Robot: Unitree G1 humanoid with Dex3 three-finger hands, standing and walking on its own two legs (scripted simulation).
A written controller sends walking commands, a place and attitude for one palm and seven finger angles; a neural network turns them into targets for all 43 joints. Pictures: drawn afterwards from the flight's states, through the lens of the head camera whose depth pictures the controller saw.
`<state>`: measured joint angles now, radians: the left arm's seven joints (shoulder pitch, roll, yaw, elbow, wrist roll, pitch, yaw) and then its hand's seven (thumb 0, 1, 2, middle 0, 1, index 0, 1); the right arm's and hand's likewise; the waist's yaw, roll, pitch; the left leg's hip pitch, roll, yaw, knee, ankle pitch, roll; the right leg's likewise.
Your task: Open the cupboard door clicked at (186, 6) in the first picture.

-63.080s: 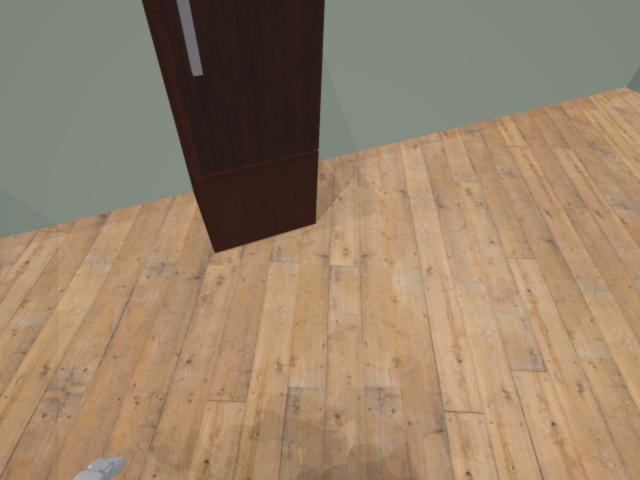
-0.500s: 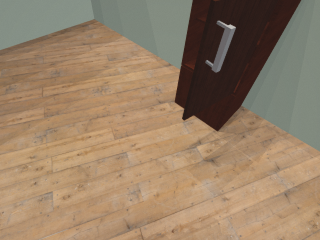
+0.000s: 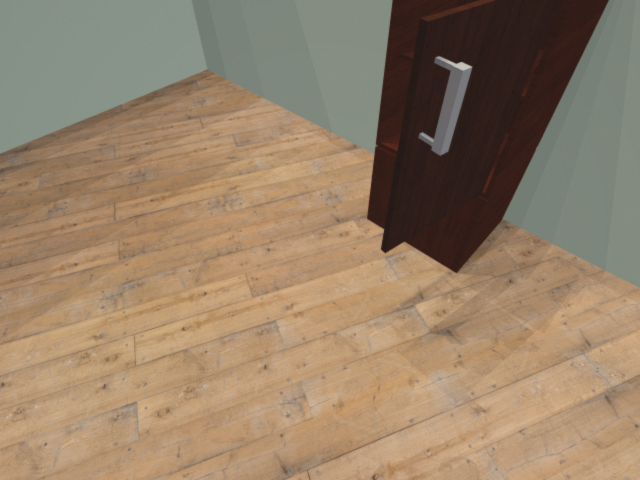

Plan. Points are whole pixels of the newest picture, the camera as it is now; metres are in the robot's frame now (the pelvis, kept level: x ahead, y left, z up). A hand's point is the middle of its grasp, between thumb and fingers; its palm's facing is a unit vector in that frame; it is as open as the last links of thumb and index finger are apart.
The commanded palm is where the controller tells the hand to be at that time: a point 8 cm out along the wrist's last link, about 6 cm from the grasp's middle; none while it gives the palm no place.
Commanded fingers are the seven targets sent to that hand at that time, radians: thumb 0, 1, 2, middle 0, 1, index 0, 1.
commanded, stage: let the arm hang, fingers relaxed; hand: left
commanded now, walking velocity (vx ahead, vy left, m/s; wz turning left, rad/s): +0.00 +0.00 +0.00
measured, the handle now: (440, 107) +0.75 -0.19 +0.09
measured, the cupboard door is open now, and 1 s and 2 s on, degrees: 79 79 79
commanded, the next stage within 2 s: look to check the result in 0.28 s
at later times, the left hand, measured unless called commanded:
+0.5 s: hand out of the picture +0.00 +0.15 -0.17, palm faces +0.05 -0.98 -0.18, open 7.3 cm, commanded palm none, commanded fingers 0.00 0.90 0.90 -0.20 -0.30 -0.20 -0.30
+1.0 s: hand out of the picture +0.01 +0.14 -0.17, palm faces +0.05 -0.98 -0.17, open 7.4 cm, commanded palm none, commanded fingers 0.00 0.90 0.90 -0.20 -0.30 -0.20 -0.30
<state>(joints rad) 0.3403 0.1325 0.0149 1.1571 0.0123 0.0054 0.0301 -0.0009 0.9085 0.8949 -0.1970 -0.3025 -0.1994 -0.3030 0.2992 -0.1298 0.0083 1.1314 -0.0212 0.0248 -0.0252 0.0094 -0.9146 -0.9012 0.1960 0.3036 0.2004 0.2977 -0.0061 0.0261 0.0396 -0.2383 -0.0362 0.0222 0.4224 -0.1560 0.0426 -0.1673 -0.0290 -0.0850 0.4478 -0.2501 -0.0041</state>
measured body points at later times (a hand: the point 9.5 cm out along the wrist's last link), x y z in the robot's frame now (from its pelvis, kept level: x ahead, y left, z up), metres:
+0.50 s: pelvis +0.02 -0.01 +0.00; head +0.03 -0.02 +0.45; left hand -0.01 +0.20 -0.16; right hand -0.01 -0.21 -0.17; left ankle +0.05 +0.09 -0.74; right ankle +0.00 -0.11 -0.74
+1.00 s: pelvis +0.03 -0.02 +0.00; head +0.04 -0.02 +0.45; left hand +0.01 +0.19 -0.16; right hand +0.02 -0.23 -0.16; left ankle +0.05 +0.09 -0.74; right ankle +0.00 -0.11 -0.74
